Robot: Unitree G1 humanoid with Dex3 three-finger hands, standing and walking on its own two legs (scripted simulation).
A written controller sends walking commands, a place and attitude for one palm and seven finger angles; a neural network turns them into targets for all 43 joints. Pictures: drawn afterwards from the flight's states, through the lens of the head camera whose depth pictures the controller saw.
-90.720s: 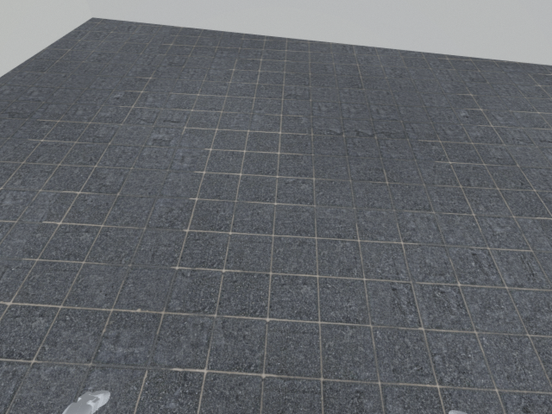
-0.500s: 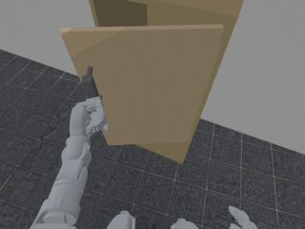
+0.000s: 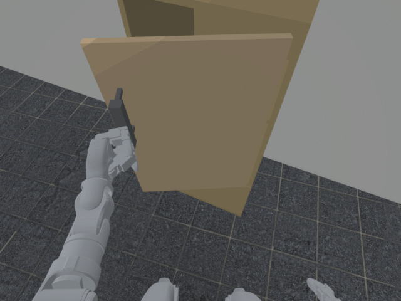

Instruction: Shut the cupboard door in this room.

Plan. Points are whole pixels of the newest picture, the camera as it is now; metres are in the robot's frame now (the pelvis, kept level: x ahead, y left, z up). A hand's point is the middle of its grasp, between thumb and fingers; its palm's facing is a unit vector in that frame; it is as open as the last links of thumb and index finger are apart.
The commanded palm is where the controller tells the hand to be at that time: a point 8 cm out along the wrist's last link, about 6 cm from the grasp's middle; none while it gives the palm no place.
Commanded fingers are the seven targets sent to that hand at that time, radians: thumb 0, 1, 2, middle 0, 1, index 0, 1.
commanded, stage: push the door shut along its arc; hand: left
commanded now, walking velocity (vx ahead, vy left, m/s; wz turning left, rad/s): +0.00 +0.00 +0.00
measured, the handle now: (125, 119) +0.49 +0.19 +0.06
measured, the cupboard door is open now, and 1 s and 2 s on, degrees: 27 12 0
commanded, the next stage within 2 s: pull the fist back off the door in 1.82 s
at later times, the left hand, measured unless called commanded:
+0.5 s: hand (135, 132) +0.45 +0.16 +0.06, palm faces -0.06 -1.00 -0.02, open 3.1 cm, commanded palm +0.44 +0.19 +0.06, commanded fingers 0.00 0.90 0.90 -1.30 -1.50 -1.30 -1.50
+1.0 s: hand (157, 111) +0.51 +0.11 +0.07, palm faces -0.22 -0.98 -0.03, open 3.1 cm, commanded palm +0.51 +0.16 +0.06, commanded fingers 0.00 0.90 0.90 -1.30 -1.50 -1.30 -1.50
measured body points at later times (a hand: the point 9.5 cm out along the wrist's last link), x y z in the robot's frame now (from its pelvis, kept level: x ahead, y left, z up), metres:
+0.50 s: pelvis -0.01 +0.01 -0.01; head +0.08 +0.02 +0.43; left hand +0.45 +0.21 +0.07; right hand +0.05 -0.25 -0.13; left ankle +0.05 +0.13 -0.67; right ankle +0.00 -0.10 -0.67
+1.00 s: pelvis -0.01 +0.02 -0.03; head +0.11 +0.03 +0.40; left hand +0.52 +0.17 +0.07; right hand -0.01 -0.25 -0.14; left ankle +0.05 +0.13 -0.67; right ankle +0.00 -0.10 -0.67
